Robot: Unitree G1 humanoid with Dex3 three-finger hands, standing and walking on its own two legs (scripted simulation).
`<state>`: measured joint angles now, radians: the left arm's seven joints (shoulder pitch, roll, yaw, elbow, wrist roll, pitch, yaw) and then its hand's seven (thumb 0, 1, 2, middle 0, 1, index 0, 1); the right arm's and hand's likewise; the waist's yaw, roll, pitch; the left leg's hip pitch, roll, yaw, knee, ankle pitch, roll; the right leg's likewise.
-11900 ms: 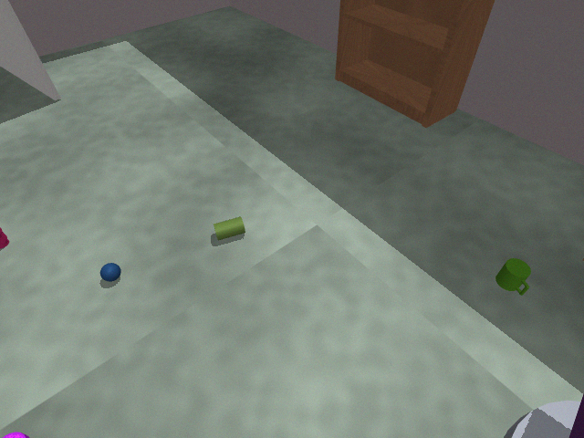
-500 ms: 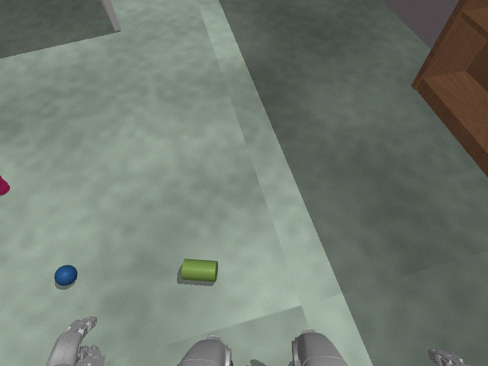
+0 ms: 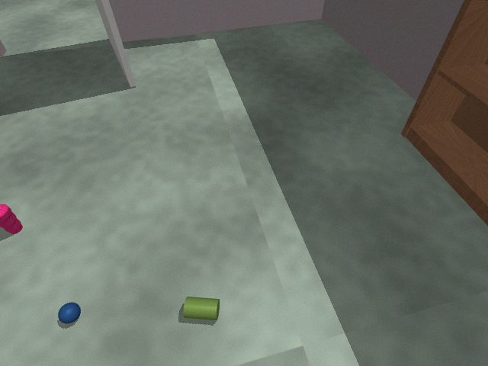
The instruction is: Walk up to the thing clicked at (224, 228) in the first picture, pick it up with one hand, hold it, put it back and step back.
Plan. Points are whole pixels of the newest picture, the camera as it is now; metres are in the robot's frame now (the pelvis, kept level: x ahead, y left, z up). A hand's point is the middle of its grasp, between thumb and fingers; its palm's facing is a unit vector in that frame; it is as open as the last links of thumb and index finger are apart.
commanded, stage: walk up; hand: left
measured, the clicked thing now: (202, 308) +0.46 +0.23 -0.72
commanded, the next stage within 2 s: stand in 0.26 s
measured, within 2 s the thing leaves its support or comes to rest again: neither
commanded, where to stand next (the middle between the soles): +0.08 -0.01 m, yaw -1 degrees
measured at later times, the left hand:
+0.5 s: hand out of the picture +0.11 +0.23 -0.14, palm faces -0.02 -0.94 -0.34, open 7.4 cm
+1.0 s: hand out of the picture +0.14 +0.23 -0.14, palm faces -0.03 -0.94 -0.34, open 7.4 cm
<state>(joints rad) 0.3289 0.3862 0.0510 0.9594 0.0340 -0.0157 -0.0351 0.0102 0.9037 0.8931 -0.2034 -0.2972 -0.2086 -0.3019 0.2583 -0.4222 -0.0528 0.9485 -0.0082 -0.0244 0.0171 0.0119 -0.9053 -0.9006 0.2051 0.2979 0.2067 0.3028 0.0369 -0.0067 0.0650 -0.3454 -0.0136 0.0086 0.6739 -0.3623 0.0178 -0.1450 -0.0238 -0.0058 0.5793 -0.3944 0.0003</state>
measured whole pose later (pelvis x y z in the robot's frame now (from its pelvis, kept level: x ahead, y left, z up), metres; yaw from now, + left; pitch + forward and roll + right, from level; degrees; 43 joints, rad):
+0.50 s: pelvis +0.02 -0.02 +0.01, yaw +0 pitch -3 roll +0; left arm 0.14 0.35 0.00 1.06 0.00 -0.02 -0.02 0.01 0.91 0.89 -0.20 -0.30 -0.21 -0.30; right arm 0.15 -0.36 -0.02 1.07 -0.01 -0.01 0.02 0.01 -0.91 -0.90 0.21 0.30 0.21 0.30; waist -0.01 0.01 0.05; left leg -0.21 0.02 -0.02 0.47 -0.21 -0.02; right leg -0.17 -0.03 0.01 0.48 -0.26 0.03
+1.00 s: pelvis +0.04 -0.02 +0.02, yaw -1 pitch -2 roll +0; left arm 0.06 0.36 0.01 1.14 0.01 -0.01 -0.01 0.01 0.91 0.89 -0.20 -0.30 -0.21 -0.30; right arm 0.05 -0.35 -0.01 1.14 0.00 -0.02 0.01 0.01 -0.91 -0.90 0.20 0.30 0.21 0.30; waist -0.01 -0.01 0.06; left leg -0.14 0.02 -0.01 0.34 -0.16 -0.02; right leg -0.10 -0.02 0.02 0.34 -0.20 0.03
